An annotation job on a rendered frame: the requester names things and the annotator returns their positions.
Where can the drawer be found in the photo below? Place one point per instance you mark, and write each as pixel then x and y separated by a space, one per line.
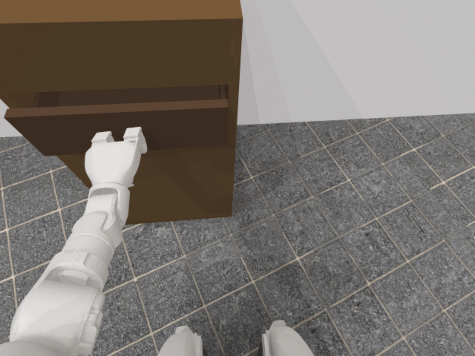
pixel 65 122

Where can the robot left hand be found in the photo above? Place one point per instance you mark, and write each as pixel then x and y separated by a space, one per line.
pixel 110 161

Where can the left robot shin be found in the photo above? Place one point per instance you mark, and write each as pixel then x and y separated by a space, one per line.
pixel 183 329

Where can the right robot thigh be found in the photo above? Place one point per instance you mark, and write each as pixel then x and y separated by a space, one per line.
pixel 284 341

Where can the cabinet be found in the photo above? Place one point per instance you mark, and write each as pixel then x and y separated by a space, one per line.
pixel 63 45

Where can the left robot forearm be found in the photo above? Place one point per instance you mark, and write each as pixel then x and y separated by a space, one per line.
pixel 85 258

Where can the robot left upper arm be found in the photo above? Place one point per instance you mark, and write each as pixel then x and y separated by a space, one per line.
pixel 60 319

